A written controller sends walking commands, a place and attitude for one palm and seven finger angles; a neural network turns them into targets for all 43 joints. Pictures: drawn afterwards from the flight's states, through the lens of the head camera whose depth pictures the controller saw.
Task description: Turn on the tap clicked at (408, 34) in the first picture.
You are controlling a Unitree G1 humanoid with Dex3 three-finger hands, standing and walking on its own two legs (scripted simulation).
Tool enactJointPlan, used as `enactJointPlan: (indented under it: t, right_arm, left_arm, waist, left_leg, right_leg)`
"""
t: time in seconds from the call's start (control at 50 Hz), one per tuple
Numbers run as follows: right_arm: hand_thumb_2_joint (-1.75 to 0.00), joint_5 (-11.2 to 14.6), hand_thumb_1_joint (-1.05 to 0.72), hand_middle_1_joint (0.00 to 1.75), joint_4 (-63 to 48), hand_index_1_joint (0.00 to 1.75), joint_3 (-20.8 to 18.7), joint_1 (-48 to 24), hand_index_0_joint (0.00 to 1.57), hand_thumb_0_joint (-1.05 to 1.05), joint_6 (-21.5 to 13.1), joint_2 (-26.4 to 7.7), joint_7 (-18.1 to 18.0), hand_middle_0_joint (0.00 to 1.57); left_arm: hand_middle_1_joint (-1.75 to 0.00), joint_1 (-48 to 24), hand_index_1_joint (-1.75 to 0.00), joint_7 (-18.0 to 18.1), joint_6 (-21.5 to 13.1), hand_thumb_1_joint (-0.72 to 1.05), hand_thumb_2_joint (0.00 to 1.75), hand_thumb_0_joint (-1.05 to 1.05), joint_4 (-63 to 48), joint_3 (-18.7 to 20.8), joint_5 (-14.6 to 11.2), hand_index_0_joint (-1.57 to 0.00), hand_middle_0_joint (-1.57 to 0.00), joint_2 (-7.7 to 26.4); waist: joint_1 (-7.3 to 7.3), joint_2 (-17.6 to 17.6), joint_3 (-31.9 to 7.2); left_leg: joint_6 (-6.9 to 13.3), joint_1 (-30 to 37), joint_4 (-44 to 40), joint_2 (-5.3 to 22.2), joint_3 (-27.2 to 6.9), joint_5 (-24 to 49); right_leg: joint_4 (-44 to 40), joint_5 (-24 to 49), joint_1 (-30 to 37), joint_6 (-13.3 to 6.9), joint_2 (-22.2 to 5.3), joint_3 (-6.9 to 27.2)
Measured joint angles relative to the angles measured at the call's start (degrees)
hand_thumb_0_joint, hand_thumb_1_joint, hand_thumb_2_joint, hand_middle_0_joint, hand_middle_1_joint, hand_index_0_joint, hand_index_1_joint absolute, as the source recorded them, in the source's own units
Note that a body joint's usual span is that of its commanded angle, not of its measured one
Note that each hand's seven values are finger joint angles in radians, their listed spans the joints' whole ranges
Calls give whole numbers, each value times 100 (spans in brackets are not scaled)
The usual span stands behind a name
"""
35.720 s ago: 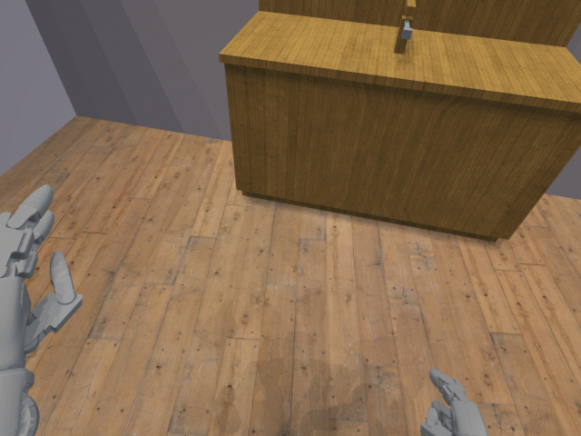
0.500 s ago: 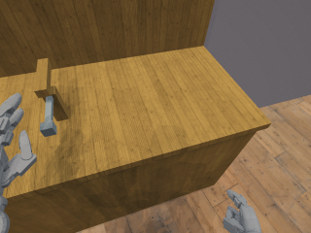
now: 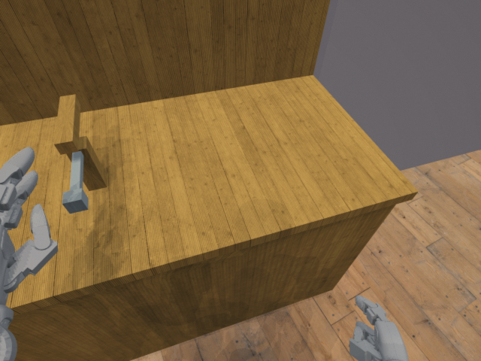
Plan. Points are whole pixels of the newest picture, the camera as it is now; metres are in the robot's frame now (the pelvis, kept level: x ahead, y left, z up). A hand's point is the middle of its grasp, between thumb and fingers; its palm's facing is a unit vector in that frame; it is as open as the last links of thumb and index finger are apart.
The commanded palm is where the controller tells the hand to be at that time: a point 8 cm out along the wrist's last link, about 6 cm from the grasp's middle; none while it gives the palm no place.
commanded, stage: shuffle to correct the standing spot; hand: left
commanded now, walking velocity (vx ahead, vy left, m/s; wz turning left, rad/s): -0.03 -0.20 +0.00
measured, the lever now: (75, 200) +0.33 +0.29 +0.09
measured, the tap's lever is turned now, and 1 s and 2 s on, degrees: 0 0 0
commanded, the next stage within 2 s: come to a stop and stand still in 0.08 s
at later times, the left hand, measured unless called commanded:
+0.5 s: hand (40, 255) +0.21 +0.25 +0.16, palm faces +0.26 -0.88 -0.39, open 7.4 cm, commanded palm +0.15 +0.30 +0.18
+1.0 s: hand out of the picture +0.22 +0.33 +0.17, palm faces +0.38 -0.86 -0.34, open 7.4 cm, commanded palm +0.15 +0.36 +0.18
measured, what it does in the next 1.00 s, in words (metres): shifts its weight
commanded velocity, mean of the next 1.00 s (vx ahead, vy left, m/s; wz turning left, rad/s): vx -0.01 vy -0.03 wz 0.00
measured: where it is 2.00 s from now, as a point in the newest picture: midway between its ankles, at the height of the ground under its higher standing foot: outside the picture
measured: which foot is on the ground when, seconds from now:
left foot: down 0.00-1.00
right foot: down 0.00-1.00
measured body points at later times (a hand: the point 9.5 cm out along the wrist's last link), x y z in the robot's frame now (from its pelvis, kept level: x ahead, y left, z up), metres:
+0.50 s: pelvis -0.02 +0.03 +0.00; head +0.01 +0.04 +0.45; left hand +0.19 +0.30 +0.18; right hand +0.14 -0.22 -0.07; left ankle +0.01 +0.14 -0.73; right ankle +0.01 -0.06 -0.73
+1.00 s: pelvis -0.01 +0.08 +0.01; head +0.01 +0.11 +0.45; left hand +0.19 +0.37 +0.19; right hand +0.17 -0.13 -0.06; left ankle +0.01 +0.14 -0.73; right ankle +0.01 -0.06 -0.73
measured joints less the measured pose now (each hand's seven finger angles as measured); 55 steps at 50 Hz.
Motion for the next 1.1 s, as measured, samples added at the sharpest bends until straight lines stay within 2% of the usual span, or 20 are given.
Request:
enactJointPlan:
  t: [0.22, 0.24, 0.26, 0.28, 0.3, 0.32, 0.36, 0.4, 0.44, 0.48, 0.52, 0.62, 0.74, 0.88, 1.1]
  right_arm:
    - [-90, -7, -91, 30, 9, 30, 27, 28, 20, 1, -15, 20, -1, 20]
    - [-90, -57, -91, 30, 50, 30, -47, 106, 20, 1, -174, 56, -33, 20]
    - [-90, -102, -91, 30, 133, 30, -106, 184, 20, 1, -319, 96, -68, 20]
    - [-90, -110, -91, 30, 191, 30, -115, 228, 20, 1, -404, 102, -67, 20]
    - [-90, -89, -91, 30, 193, 30, -100, 238, 20, 1, -465, 59, -16, 20]
    - [-90, -78, -91, 30, 148, 30, -86, 239, 20, 1, -517, -6, 54, 20]
    - [-90, -61, -91, 30, 44, 30, -97, 232, 20, 1, -625, -113, 160, 20]
    - [-90, -49, -91, 30, -15, 30, -126, 188, 20, 1, -704, -183, 203, 20]
    - [-90, -50, -91, 30, -35, 30, -142, 148, 20, 1, -740, -206, 189, 20]
    - [-90, -57, -91, 30, -12, 30, -142, 147, 20, 1, -752, -176, 133, 20]
    - [-90, -70, -91, 30, 50, 30, -107, 165, 20, 1, -736, -108, 63, 20]
    - [-90, -104, -91, 30, 165, 30, 28, 298, 20, 1, -732, 24, -42, 20]
    - [-90, -101, -91, 30, 199, 30, 187, 312, 20, 1, -779, 124, 9, 20]
    - [-90, -144, -91, 30, 122, 30, 282, 159, 21, 1, -773, 257, 91, 20]
    - [-90, -132, -91, 30, 59, 30, 180, 13, 21, 1, -636, 173, 101, 20]
  left_arm:
    - [-31, 3, -30, 20, -2, 89, 90, 2, 15, 17, 9, -21, -21, 10]
    - [-31, -306, -30, -155, -5, 88, 90, 2, 130, 82, 220, -22, -21, 213]
    - [-31, -789, -30, -339, -175, 88, 90, 2, 431, 199, 336, -22, -21, 497]
    - [-31, -1219, -30, -449, -369, 88, 89, 2, 787, 333, 369, -22, -21, 687]
    - [-31, -1478, -30, -472, -509, 88, 89, 1, 1063, 473, 329, -22, -22, 731]
    - [-31, -1565, -30, -448, -570, 88, 89, 1, 1196, 597, 282, -22, -21, 672]
    - [-31, -1452, -30, -369, -620, 88, 90, 1, 1141, 671, 203, -22, -21, 417]
    - [-30, -1112, -30, -309, -656, 89, 90, 1, 872, 500, 187, -21, -20, 111]
    - [-30, -694, -30, -303, -683, 89, 90, 1, 593, 221, 231, -21, -20, -112]
    - [-30, -384, -30, -332, -719, 89, 90, 1, 425, -11, 271, -21, -20, -201]
    - [-31, -208, -30, -322, -736, 89, 90, 2, 338, -78, 292, -21, -21, -154]
    - [-31, -371, -30, -180, -796, 88, 89, 2, 480, 136, 323, -22, -22, -48]
    - [-31, -816, -30, -54, -754, 88, 90, 1, 798, 149, 449, -22, -21, -272]
    - [-30, -798, -30, -94, -657, 89, 90, 2, 689, -105, 553, -21, -21, -376]
    - [-31, -632, -30, -98, -711, 89, 90, 1, 386, 66, 476, -21, -21, -133]
  waist:
    - [3, -6, 6]
    - [139, -32, 69]
    - [274, -103, 117]
    - [391, -171, 147]
    - [458, -186, 185]
    - [458, -164, 218]
    - [372, -149, 278]
    - [284, -168, 344]
    - [184, -163, 355]
    - [111, -154, 327]
    - [72, -186, 281]
    - [174, -243, 143]
    - [297, -258, 53]
    - [260, -297, 114]
    - [235, -329, 194]
  left_leg:
    - [-7, 5, -71, -2, -3, 56]
    - [55, -15, -12, 20, 49, 68]
    - [195, -94, 97, 1, 104, 142]
    - [277, -171, 228, -43, 170, 142]
    - [347, -182, 256, -89, 264, 175]
    - [410, -128, 159, -112, 353, 173]
    - [288, 27, -112, -143, 470, 80]
    - [271, 66, -150, -231, 587, 153]
    - [349, 54, -86, -288, 652, 150]
    - [406, 31, -15, -310, 653, 117]
    - [442, 34, -4, -330, 634, 114]
    - [543, 125, -155, -401, 629, 189]
    - [691, 227, -324, -557, 682, 256]
    - [789, 295, -376, -655, 676, 235]
    - [841, 356, -421, -723, 652, 189]
  right_leg:
    - [-68, 53, 6, 6, -1, -4]
    - [-99, 70, 35, 36, 6, -7]
    - [-121, 99, 29, 37, -9, -30]
    - [-140, 137, 0, 19, -22, -26]
    - [-161, 184, -20, 15, -12, 18]
    - [-158, 218, -42, 34, 1, 68]
    - [-29, 201, -124, 147, -51, 166]
    - [121, 153, -189, 269, -148, 276]
    - [214, 123, -223, 261, -203, 337]
    - [212, 129, -206, 242, -224, 338]
    - [150, 163, -160, 255, -242, 321]
    - [-124, 307, 1, 364, -302, 320]
    - [-230, 361, 79, 515, -449, 374]
    - [-336, 364, 189, 619, -541, 371]
    - [-479, 360, 312, 699, -603, 349]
